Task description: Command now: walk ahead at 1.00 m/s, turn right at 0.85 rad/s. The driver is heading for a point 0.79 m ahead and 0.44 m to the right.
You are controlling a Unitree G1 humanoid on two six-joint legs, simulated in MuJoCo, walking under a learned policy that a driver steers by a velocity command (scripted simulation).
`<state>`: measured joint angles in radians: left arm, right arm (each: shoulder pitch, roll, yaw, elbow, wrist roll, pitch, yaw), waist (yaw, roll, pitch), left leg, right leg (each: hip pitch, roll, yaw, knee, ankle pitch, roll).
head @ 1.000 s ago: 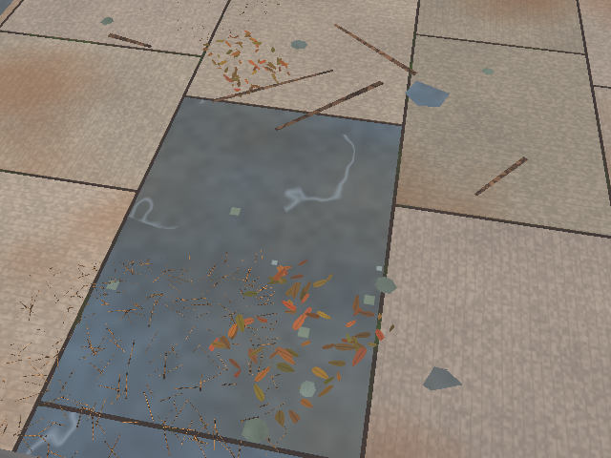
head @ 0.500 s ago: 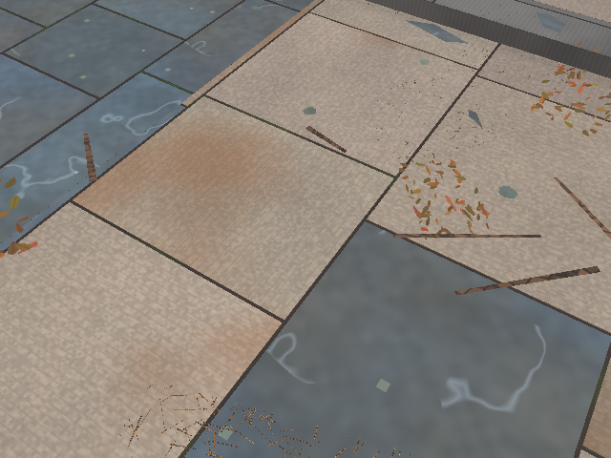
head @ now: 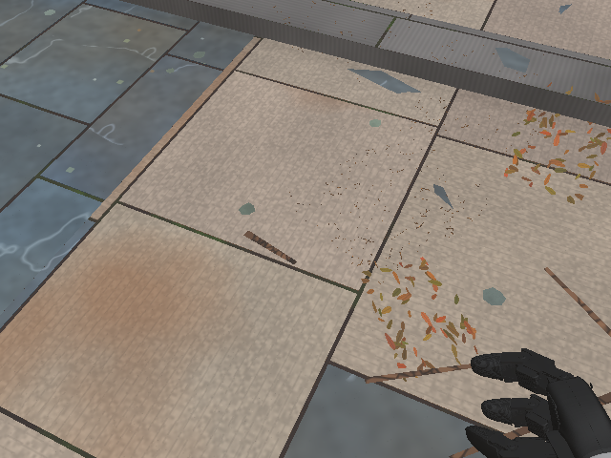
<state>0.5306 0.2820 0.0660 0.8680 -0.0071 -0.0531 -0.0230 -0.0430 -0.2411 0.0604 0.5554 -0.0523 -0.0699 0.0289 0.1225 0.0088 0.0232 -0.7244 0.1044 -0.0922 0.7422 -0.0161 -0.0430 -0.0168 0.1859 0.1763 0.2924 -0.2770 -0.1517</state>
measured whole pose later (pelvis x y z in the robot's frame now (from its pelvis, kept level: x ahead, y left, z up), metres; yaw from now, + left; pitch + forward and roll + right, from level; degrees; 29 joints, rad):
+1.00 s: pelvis +0.89 -0.24 -0.03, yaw -56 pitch +2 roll +0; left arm 0.39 0.38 0.09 0.79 0.00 -0.05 0.00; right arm 0.05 -0.30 0.00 0.59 -0.06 -0.08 -0.01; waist 0.08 -0.03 0.05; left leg -0.52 0.05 -0.03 0.63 -0.12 -0.05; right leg -0.09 0.17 0.23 0.94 -0.52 -0.10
